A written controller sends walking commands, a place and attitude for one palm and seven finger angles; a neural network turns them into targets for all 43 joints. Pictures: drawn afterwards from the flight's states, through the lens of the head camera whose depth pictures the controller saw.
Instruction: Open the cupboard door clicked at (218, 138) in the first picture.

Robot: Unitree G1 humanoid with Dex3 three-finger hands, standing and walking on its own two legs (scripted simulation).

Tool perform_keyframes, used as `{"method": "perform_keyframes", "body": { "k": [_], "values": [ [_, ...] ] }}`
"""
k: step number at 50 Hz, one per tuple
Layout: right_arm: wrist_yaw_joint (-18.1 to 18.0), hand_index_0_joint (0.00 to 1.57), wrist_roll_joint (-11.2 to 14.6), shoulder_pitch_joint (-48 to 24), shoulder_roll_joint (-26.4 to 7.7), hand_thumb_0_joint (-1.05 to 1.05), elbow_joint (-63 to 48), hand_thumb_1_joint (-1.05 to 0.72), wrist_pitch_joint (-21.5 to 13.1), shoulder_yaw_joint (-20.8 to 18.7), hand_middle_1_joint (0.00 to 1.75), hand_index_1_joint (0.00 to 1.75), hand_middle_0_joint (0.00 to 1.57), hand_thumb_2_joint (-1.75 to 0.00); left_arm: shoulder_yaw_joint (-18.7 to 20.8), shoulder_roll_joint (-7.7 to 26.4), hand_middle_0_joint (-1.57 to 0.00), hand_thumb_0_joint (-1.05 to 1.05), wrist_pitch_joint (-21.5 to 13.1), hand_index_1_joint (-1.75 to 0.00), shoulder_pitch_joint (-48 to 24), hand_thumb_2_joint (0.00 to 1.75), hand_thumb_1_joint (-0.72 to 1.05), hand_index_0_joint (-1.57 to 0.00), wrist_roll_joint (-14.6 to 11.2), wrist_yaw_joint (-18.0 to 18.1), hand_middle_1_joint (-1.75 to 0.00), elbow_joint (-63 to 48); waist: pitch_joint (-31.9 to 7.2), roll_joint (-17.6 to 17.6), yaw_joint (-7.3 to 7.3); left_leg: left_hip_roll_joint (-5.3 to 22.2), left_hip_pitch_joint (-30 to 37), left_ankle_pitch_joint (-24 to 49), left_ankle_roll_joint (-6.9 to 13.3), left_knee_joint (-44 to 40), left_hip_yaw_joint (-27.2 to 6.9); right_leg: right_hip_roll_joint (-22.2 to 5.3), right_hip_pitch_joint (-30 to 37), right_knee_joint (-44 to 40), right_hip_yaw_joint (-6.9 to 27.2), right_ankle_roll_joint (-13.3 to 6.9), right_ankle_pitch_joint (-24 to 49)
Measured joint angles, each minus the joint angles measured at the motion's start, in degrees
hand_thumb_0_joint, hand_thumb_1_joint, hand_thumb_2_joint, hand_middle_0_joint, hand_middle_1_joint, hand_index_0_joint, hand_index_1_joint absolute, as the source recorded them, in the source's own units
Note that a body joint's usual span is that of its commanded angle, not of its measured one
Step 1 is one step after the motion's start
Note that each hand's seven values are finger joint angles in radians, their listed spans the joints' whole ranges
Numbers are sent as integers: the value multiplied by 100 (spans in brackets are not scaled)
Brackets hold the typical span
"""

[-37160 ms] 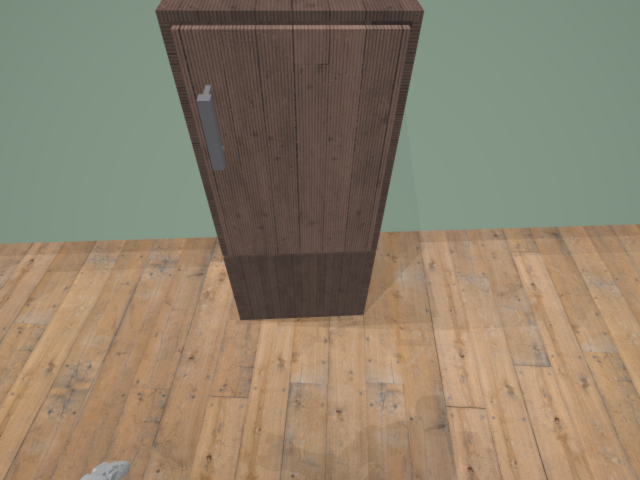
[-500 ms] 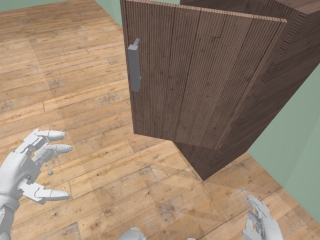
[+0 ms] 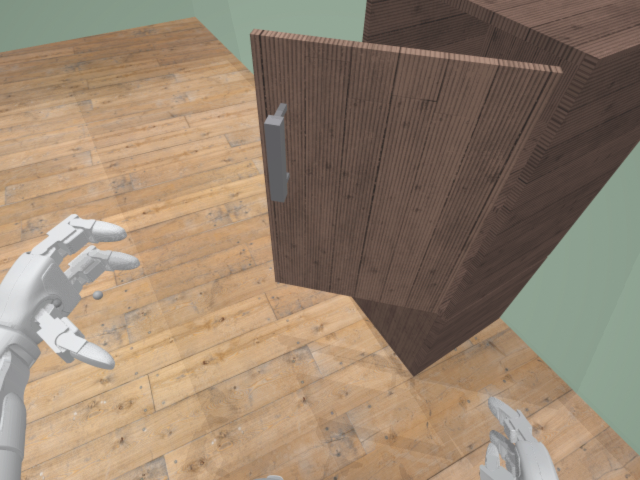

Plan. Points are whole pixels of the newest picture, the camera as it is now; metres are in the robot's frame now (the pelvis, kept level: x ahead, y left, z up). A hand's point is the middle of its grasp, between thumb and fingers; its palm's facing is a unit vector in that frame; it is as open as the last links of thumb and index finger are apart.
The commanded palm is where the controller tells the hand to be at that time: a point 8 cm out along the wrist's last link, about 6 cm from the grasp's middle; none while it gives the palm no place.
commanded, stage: raise the hand with hooked fingers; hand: left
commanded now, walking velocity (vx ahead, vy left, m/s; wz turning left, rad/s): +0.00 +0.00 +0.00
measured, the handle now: (280, 154) +0.57 +0.11 +0.08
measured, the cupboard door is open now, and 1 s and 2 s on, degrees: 46 46 46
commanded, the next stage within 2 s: move the hooked fingers beside the handle in 0.48 s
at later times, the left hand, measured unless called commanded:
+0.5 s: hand (110, 292) +0.29 +0.26 +0.10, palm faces -0.09 -0.99 -0.05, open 13.9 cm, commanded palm +0.26 +0.31 +0.11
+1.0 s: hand (157, 247) +0.35 +0.23 +0.11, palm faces -0.15 -0.99 -0.02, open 13.9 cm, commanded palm +0.33 +0.28 +0.10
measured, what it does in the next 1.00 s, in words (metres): stands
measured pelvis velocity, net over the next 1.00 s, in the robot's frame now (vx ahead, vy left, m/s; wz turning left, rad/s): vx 0.00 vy -0.01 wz -0.02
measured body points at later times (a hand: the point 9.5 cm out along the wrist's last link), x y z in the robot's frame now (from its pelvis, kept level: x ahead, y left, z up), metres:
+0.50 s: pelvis +0.00 -0.01 +0.00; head +0.02 -0.01 +0.45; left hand +0.29 +0.31 +0.11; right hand +0.16 -0.26 -0.07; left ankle +0.02 +0.08 -0.70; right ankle +0.00 -0.12 -0.70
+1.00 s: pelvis +0.00 -0.01 +0.00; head +0.03 -0.01 +0.45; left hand +0.35 +0.28 +0.11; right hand +0.12 -0.27 -0.08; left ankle +0.02 +0.08 -0.70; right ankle +0.00 -0.12 -0.70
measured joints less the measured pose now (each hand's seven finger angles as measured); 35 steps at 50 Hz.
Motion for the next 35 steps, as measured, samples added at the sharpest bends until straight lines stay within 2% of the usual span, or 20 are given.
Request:
{"method": "perform_keyframes", "body": {
  "k": [5, 12, 30, 35],
  "values": [
    [11, 20, 11, 47, -41, 2, 17, -90, 47, -29, 30, 30, 20, -90, 43, 59, -30, -1, 32, -120, -147, 31, -49, -30, -32, -83, -120, 248, -15, -12, -35, -1, 75, 52, -10, -129, 23, -1, 49, -92, 26, -9, 41],
    [40, 20, -6, 79, -71, 2, 8, -90, 66, -93, 30, 30, 20, -90, 38, -47, -30, -1, -61, -120, -12, 30, -50, -30, -10, -80, -120, 208, -7, -28, -66, 11, 105, 71, -27, -193, 57, 9, 44, -108, 62, -26, 49],
    [6, 20, 4, -6, -28, 2, 83, -90, 61, -70, 30, 30, 20, -90, 51, -79, -30, -1, -180, -120, -60, 30, -50, -30, -56, -120, -120, 363, -27, 16, -28, 38, 165, 114, -88, -244, 8, 40, 99, -134, 18, -85, 66],
    [-59, 20, 14, -23, -62, 2, 126, -90, 78, -68, 30, 30, 20, -90, -73, -97, -30, -1, -199, -120, -394, 30, -50, -30, 10, -97, -120, 667, 3, 15, -1, 30, 97, 127, -97, -194, -35, 34, 50, -89, -27, -94, 65]
  ]
}}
